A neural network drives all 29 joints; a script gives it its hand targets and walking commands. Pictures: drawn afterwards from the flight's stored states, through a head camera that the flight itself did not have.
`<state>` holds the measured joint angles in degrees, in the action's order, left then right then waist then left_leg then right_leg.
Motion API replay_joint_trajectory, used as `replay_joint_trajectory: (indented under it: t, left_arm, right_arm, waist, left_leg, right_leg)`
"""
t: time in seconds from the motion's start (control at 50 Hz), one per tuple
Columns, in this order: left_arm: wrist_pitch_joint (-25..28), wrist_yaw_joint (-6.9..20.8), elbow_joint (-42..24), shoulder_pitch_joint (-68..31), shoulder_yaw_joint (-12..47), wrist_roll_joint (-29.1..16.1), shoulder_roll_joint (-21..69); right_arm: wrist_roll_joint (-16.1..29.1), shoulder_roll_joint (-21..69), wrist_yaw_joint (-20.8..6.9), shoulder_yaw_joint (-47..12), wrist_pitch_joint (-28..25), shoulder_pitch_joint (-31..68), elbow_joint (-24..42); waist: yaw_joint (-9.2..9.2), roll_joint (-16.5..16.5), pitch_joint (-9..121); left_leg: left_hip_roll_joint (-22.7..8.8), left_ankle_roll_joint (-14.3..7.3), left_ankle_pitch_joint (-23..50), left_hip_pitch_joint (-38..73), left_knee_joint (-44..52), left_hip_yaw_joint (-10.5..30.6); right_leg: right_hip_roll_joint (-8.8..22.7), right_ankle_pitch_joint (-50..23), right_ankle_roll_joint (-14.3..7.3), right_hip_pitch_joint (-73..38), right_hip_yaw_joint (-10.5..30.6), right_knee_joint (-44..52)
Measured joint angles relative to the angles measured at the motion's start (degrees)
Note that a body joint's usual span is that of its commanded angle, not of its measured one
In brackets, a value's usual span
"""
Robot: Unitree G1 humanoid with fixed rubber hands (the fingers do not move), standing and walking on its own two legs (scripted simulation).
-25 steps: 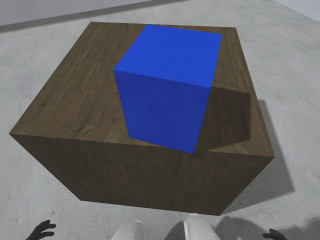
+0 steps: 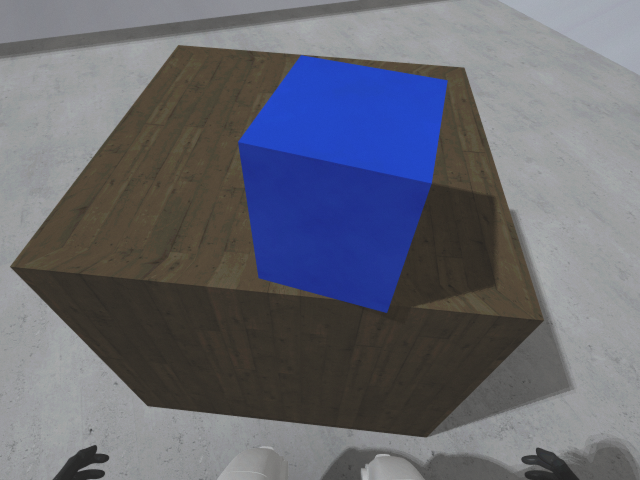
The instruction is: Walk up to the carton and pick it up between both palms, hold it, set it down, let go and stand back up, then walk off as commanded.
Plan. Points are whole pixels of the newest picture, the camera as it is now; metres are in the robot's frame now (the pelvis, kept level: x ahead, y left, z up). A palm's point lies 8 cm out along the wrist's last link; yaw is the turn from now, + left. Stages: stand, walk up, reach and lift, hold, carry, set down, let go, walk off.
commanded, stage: walk up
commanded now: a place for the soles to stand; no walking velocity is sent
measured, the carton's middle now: (345, 187) +0.47 -0.02 +0.10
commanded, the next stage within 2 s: reach and lift in 1.58 s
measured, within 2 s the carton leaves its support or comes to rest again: neither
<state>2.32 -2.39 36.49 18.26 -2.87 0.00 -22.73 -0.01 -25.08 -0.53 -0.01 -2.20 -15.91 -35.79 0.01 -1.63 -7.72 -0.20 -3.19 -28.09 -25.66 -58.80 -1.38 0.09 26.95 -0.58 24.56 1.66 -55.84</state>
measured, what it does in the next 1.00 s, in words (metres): stands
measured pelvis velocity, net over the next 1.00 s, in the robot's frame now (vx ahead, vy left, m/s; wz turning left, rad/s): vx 0.02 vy -0.03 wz -0.03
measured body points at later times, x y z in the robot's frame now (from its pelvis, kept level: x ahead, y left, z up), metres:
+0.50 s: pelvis +0.01 -0.02 +0.00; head +0.03 -0.03 +0.45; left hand +0.13 +0.29 -0.08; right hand +0.13 -0.33 -0.08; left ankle +0.04 +0.09 -0.68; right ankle +0.05 -0.15 -0.68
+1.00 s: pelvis +0.02 -0.03 +0.00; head +0.03 -0.04 +0.45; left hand +0.13 +0.28 -0.07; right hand +0.13 -0.34 -0.08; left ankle +0.04 +0.09 -0.67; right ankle +0.05 -0.15 -0.68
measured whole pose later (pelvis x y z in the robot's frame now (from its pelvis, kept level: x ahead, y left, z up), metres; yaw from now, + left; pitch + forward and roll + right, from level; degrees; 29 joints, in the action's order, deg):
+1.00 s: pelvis +0.02 -0.03 +0.00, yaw -2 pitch -4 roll +0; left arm 5.5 -2.0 36.6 19.5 -2.0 0.0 -22.7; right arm 0.0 -25.3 -0.5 0.0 -1.6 -15.9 -35.8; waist 0.0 -1.6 -5.0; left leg -1.8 -1.4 -30.6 -25.7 -58.3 -1.2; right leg -1.0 27.2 -0.2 25.6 2.1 -56.2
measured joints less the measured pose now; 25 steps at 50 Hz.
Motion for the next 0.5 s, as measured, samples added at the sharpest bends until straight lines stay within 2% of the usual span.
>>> replay_joint_trajectory:
  t: [0.08, 0.5]
  left_arm:
    - [0.5, 0.1, 0.1, 0.1, 0.1, 0.0, 0.0]
    - [1.2, 0.2, 0.1, -1.3, 0.8, 0.0, 0.0]
  right_arm:
    - [0.0, 0.0, 0.0, 0.0, 0.1, 0.0, 0.0]
    - [0.0, 0.0, 0.0, 0.0, 0.0, 0.0, 0.0]
  waist:
    - [-0.02, -0.1, 0.3]
    - [-0.02, -0.1, 1.6]
  left_leg:
    - [-0.9, 0.6, -0.1, 0.0, 0.3, 0.2]
    - [-1.0, 1.7, -0.2, 0.0, 1.3, 0.2]
  right_leg:
    - [-0.7, -0.5, 0.2, 0.4, -0.2, 0.1]
    - [-0.8, -0.1, 0.4, 1.2, -0.1, -0.4]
